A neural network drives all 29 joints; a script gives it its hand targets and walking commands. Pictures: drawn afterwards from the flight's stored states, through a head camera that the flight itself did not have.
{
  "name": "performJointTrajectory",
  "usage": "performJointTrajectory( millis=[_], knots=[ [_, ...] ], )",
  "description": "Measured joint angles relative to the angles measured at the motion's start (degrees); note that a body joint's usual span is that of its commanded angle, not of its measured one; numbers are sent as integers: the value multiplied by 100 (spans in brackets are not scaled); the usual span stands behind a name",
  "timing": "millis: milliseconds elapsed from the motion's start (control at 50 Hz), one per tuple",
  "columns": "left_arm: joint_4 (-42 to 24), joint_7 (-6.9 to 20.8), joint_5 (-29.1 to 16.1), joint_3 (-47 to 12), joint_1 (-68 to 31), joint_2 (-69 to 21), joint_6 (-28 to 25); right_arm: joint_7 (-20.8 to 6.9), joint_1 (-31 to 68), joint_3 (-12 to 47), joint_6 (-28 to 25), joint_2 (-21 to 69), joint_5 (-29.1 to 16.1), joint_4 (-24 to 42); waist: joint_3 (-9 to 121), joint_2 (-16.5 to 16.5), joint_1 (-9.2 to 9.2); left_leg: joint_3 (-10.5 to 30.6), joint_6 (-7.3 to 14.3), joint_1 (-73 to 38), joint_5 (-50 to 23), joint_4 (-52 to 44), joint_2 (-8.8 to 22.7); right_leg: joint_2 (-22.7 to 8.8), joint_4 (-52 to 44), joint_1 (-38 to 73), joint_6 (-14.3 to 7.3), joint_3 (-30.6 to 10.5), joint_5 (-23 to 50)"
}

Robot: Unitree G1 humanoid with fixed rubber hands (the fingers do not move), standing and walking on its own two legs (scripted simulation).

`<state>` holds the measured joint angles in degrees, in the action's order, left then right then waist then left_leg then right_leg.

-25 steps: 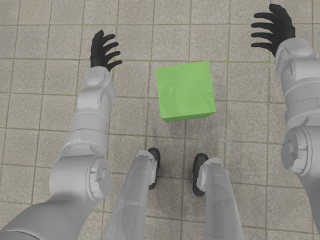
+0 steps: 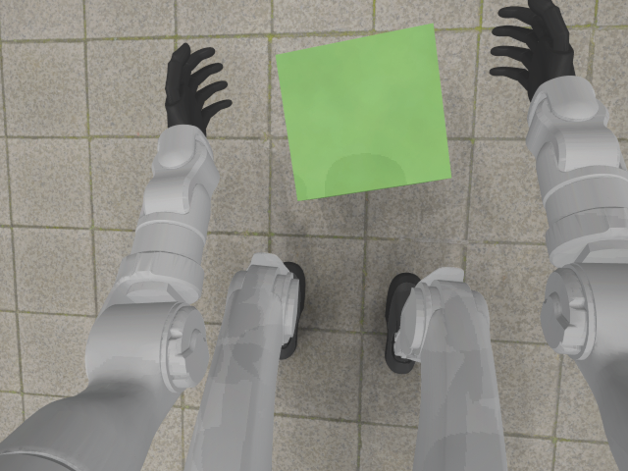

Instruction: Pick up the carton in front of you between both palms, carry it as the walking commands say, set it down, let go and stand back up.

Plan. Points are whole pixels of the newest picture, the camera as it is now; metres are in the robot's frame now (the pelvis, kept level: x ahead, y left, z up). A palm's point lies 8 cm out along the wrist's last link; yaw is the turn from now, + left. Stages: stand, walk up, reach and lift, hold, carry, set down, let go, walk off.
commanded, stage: reach and lift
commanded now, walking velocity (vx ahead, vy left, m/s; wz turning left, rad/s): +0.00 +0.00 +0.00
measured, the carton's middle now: (361, 131) +0.49 -0.01 -0.37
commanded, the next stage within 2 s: none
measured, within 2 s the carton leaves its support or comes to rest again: leaves its support in 1.26 s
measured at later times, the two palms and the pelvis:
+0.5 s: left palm (226, 130) +0.48 +0.19 -0.29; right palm (474, 105) +0.52 -0.18 -0.31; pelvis -0.03 +0.01 -0.12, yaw +1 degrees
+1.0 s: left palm (251, 126) +0.48 +0.15 -0.28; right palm (462, 99) +0.52 -0.15 -0.29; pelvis -0.03 +0.01 -0.11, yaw +1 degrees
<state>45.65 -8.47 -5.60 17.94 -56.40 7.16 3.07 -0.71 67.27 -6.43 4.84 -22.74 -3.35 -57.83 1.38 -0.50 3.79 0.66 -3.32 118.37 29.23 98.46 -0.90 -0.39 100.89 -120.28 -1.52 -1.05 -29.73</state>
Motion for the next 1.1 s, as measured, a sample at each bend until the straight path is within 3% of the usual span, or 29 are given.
performJointTrajectory(
  millis=[180,360,540,640,960,1000,1100],
  knots=[
    [218,-297,-590,-454,-854,259,177,148,1006,579,48,-447,-613,-369,-1043,67,26,-56,9,746,2,1333,-27,19,1310,-761,47,-80,37],
    [1400,-293,-703,-673,-1871,375,43,179,1829,1015,-146,-648,-906,-1307,-1861,261,73,-115,14,1061,-58,2030,-113,-33,2050,-1072,76,-158,51],
    [1711,-210,-1376,-1107,-2169,749,-200,278,1807,1269,-333,-615,-938,-1131,-2245,479,17,-119,-21,1191,38,2473,-223,-127,2538,-1158,61,-175,-134],
    [1702,-253,-1428,-1139,-2014,634,-277,257,1572,1273,-347,-545,-910,-1051,-2058,547,-7,-125,-3,1224,93,2531,-264,-166,2600,-1154,84,-183,-231],
    [1776,-254,-891,-943,-2054,100,-390,290,1827,1318,-421,-211,-861,-1521,-1788,414,-15,-124,26,1112,50,2233,-247,-153,2291,-1043,96,-180,-174],
    [1851,-405,-738,-720,-2161,12,-388,361,1944,1351,-402,-161,-809,-1624,-1783,437,-14,-114,32,1124,41,2219,-237,-141,2264,-1054,99,-169,-157],
    [1871,-393,-416,-110,-2260,-74,-267,331,2173,1171,-267,-54,-503,-1888,-1711,449,-23,-116,21,1202,36,2243,-210,-91,2284,-1168,88,-179,-110]
  ],
)
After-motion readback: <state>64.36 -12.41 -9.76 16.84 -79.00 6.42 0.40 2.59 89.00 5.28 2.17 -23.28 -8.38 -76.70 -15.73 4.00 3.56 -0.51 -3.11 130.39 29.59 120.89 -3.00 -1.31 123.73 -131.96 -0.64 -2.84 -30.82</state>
